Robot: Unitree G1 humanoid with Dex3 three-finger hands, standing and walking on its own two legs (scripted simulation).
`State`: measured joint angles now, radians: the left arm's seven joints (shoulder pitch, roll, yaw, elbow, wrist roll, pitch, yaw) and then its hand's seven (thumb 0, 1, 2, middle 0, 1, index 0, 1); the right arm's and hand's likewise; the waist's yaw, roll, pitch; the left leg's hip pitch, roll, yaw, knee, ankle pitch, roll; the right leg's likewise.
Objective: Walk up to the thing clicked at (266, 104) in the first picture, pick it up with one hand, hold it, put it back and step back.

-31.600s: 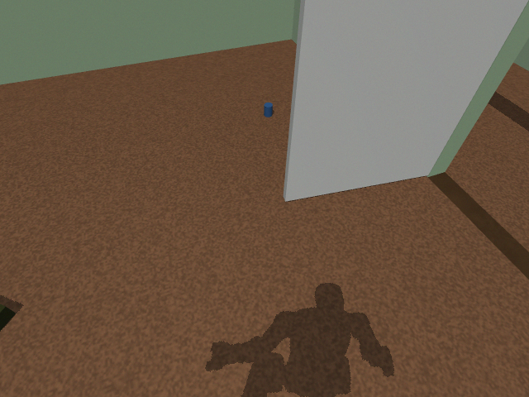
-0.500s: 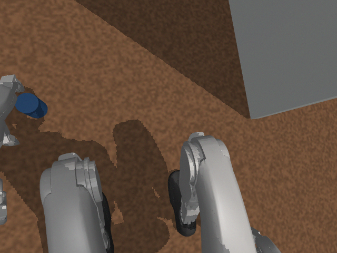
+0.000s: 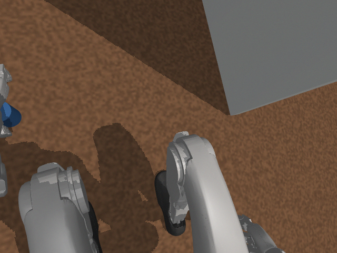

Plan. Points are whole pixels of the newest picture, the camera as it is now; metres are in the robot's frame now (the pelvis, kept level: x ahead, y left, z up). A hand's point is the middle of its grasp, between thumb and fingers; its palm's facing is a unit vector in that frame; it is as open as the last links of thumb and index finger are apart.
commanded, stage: rest palm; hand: left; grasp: from above
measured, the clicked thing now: (4, 114) +0.46 +0.30 -0.28
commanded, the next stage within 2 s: close in 0.84 s
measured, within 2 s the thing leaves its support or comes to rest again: neither
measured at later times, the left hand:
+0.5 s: hand out of the picture +0.46 +0.29 -0.24, palm faces -0.47 -0.13 -0.88, open 14.1 cm
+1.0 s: hand (3, 113) +0.46 +0.29 -0.26, palm faces -0.45 -0.13 -0.88, open 13.9 cm
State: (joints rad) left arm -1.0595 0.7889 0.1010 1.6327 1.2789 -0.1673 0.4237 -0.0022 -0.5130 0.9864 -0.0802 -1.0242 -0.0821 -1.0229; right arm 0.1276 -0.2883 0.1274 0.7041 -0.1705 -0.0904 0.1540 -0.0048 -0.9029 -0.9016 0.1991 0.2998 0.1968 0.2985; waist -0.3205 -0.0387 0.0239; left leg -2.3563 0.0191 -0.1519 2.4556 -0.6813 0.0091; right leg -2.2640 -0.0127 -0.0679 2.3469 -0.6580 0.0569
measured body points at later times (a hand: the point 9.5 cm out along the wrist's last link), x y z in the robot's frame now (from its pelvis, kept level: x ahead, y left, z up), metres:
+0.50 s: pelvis +0.01 +0.00 -0.02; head +0.27 +0.10 +0.33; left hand +0.48 +0.30 -0.19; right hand +0.05 -0.26 -0.10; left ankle +0.07 +0.12 -0.28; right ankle +0.11 -0.13 -0.28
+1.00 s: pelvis +0.01 +0.00 -0.02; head +0.28 +0.10 +0.32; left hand +0.48 +0.29 -0.21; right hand +0.03 -0.26 -0.09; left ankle +0.07 +0.12 -0.28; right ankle +0.11 -0.13 -0.28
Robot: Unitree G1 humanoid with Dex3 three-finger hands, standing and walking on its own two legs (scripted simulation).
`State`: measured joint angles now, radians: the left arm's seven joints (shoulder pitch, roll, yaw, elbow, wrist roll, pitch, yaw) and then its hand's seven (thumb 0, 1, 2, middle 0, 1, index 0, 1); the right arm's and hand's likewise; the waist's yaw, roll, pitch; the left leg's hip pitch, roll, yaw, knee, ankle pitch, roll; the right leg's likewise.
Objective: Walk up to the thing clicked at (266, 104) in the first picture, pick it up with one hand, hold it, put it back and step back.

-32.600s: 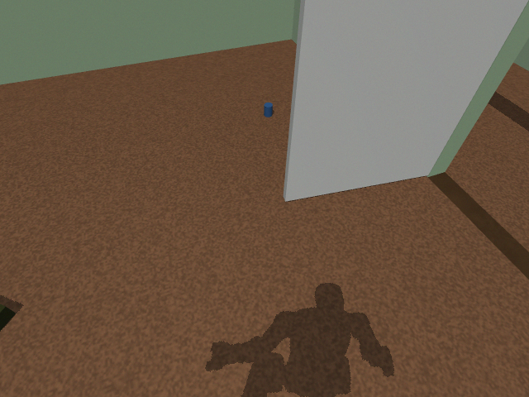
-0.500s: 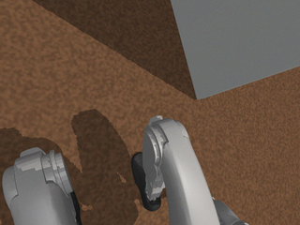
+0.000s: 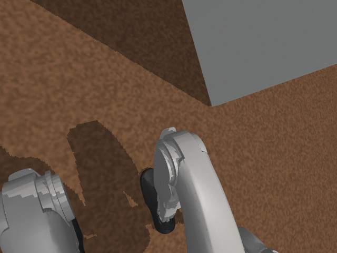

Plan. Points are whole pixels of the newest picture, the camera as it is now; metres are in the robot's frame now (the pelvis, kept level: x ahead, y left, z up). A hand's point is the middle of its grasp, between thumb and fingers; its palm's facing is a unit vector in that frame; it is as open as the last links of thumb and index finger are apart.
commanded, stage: close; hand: left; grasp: from above
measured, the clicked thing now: out of the picture +0.43 +0.33 -0.26
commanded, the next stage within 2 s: settle in 1.60 s
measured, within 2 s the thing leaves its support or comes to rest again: leaves its support in 2.00 s
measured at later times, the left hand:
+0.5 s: hand out of the picture +0.42 +0.33 -0.25, palm faces -0.45 -0.17 -0.88, open 11.9 cm
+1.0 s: hand out of the picture +0.42 +0.33 -0.24, palm faces -0.44 -0.16 -0.88, open 9.8 cm
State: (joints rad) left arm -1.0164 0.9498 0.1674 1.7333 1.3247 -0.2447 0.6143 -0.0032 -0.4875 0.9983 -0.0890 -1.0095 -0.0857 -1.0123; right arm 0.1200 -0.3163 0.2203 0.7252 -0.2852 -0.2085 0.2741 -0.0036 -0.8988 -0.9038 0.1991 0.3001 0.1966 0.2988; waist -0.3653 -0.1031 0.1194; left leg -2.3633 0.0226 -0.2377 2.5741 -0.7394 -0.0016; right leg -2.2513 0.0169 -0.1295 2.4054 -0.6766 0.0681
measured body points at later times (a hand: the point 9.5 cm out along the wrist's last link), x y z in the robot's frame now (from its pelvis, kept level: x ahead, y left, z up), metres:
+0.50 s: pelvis +0.00 +0.00 +0.00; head +0.26 +0.14 +0.34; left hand +0.44 +0.33 -0.20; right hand +0.05 -0.25 -0.06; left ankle +0.06 +0.13 -0.26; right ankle +0.11 -0.13 -0.26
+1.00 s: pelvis -0.01 +0.00 +0.00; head +0.26 +0.13 +0.34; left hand +0.44 +0.33 -0.19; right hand +0.05 -0.25 -0.06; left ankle +0.06 +0.13 -0.26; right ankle +0.11 -0.13 -0.26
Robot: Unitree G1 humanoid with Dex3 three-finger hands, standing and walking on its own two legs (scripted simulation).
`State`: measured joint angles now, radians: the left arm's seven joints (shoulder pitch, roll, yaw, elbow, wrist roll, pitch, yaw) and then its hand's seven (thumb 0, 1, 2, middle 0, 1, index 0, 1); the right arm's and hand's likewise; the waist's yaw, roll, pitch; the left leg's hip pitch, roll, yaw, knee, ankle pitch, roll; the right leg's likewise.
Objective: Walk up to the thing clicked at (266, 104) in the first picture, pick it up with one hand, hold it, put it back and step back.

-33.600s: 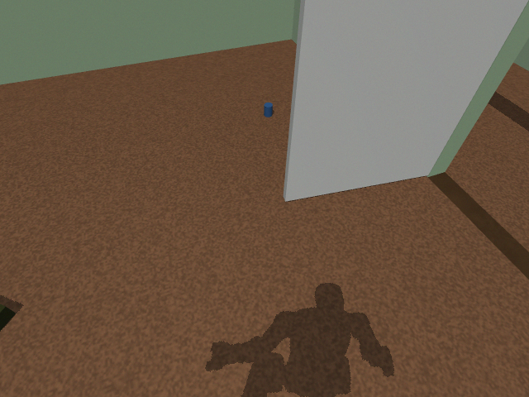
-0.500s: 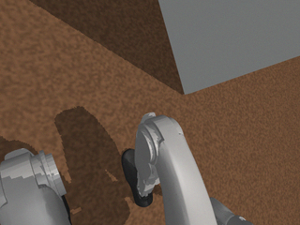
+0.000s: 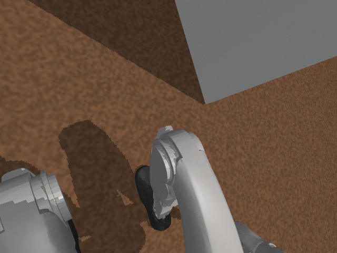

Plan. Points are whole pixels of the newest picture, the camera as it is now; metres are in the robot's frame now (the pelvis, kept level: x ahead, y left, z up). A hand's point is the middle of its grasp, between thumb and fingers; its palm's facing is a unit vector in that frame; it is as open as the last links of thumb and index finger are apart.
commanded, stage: close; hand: left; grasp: from above
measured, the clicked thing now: out of the picture +0.44 +0.33 -0.26
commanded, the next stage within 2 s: settle in 0.60 s
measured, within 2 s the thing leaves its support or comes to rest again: leaves its support in 1.00 s
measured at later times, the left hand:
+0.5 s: hand out of the picture +0.42 +0.33 -0.24, palm faces -0.44 -0.17 -0.88, open 8.7 cm
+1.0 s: hand out of the picture +0.43 +0.34 -0.24, palm faces -0.42 -0.18 -0.89, open 8.6 cm
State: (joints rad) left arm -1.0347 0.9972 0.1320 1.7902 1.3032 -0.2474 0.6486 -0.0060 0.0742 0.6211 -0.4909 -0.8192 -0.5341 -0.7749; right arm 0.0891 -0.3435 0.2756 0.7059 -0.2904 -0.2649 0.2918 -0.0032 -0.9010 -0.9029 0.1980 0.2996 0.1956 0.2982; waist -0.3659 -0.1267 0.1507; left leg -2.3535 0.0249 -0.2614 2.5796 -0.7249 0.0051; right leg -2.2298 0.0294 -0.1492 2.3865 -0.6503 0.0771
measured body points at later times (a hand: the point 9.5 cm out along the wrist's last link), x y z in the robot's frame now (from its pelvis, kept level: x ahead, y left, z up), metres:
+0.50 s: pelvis +0.00 +0.00 +0.00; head +0.26 +0.13 +0.34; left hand +0.44 +0.34 -0.19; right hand +0.07 -0.25 -0.06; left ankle +0.06 +0.12 -0.26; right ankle +0.12 -0.13 -0.26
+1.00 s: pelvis +0.00 +0.00 +0.00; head +0.26 +0.14 +0.34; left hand +0.45 +0.34 -0.19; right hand +0.06 -0.25 -0.05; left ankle +0.06 +0.12 -0.26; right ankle +0.12 -0.13 -0.26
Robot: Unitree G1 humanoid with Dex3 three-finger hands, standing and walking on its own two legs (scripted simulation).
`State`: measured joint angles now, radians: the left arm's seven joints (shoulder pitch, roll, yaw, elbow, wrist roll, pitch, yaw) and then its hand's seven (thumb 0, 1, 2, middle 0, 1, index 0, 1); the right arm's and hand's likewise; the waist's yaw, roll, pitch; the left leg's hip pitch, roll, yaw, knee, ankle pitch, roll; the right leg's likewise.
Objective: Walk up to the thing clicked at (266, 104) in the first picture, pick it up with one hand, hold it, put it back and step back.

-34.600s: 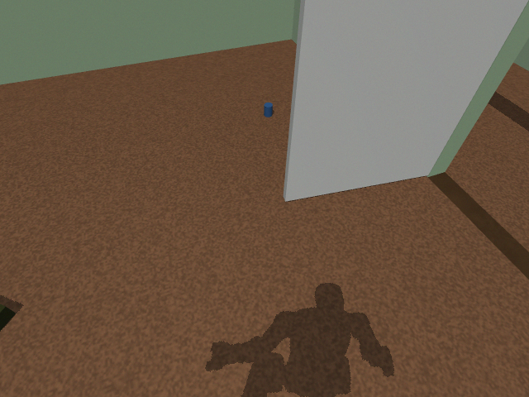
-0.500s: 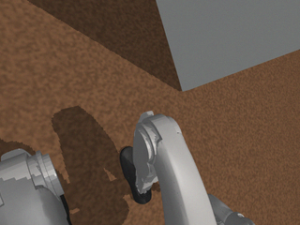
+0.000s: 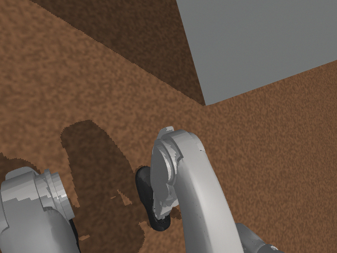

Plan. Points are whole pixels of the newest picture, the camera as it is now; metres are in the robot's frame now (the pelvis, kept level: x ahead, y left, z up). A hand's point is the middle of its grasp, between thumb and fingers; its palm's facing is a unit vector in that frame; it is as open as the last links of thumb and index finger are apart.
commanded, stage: settle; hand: left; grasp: from above
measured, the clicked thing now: out of the picture +0.45 +0.34 -0.26
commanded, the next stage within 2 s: lift in 0.64 s
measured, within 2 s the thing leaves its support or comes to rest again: neither
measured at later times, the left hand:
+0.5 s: hand out of the picture +0.42 +0.34 -0.14, palm faces -0.46 -0.14 -0.88, open 8.1 cm
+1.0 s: hand out of the picture +0.41 +0.35 -0.08, palm faces -0.45 -0.13 -0.88, open 8.1 cm
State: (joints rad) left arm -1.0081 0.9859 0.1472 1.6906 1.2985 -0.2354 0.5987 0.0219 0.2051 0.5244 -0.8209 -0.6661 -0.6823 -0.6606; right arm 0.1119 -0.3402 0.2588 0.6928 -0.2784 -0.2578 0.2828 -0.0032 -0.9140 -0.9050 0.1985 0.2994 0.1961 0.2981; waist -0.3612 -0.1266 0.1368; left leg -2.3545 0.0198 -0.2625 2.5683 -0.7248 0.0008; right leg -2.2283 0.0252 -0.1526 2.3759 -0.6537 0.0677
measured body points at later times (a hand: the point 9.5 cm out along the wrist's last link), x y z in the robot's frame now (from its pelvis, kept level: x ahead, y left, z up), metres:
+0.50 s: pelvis +0.00 -0.01 +0.02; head +0.22 +0.09 +0.40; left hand +0.44 +0.35 -0.09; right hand +0.09 -0.27 -0.08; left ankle +0.06 +0.12 -0.27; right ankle +0.12 -0.13 -0.27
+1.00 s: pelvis -0.01 -0.01 +0.06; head +0.20 +0.08 +0.45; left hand +0.43 +0.35 -0.03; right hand +0.08 -0.27 -0.05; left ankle +0.06 +0.12 -0.27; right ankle +0.12 -0.13 -0.27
